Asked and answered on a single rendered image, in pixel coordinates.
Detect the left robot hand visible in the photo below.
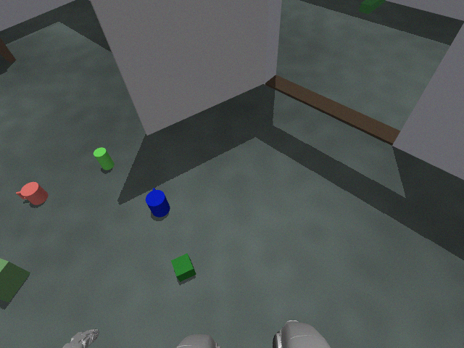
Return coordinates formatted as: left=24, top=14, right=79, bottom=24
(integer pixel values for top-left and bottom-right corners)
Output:
left=63, top=329, right=99, bottom=348

